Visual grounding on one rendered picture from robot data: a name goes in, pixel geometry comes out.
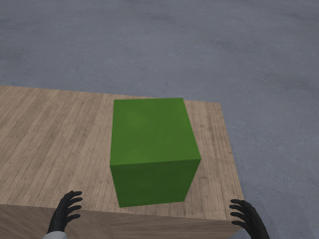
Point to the right robot hand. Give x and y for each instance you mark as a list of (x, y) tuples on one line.
[(252, 222)]

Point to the carton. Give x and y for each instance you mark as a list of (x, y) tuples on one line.
[(154, 155)]

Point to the left robot hand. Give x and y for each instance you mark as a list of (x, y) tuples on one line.
[(60, 218)]

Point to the pedestal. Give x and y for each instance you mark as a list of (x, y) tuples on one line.
[(56, 141)]

